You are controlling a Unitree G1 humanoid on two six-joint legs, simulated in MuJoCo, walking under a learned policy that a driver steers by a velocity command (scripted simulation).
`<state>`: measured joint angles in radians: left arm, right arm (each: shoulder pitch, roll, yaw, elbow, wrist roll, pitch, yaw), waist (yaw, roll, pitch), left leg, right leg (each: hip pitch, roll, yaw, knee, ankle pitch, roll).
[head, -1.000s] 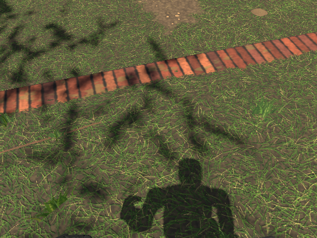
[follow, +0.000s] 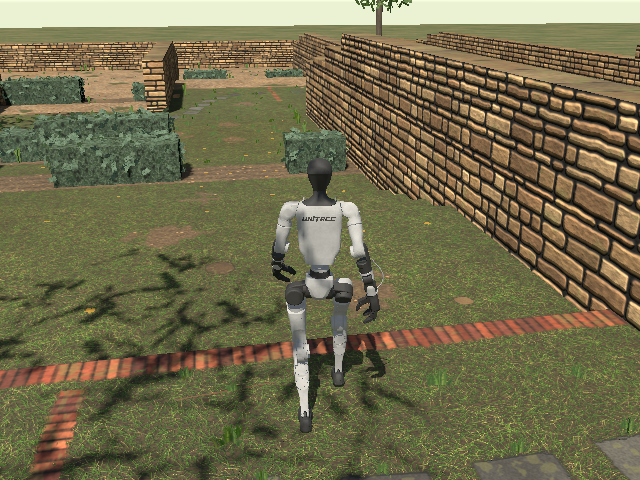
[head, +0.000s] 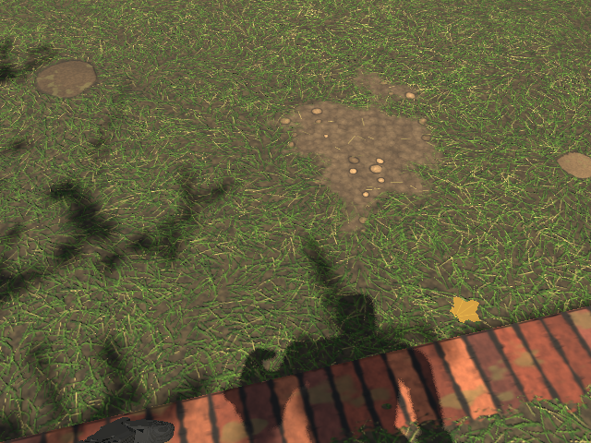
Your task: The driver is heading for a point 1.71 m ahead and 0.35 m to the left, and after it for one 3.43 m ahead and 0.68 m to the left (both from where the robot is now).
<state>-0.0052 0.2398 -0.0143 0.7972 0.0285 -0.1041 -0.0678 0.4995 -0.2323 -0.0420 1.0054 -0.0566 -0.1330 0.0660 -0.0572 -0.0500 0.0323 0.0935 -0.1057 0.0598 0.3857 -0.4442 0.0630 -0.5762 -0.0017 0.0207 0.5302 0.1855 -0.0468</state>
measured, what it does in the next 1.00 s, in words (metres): walks ahead: left foot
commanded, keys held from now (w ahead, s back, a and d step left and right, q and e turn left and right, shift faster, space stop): shift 1.00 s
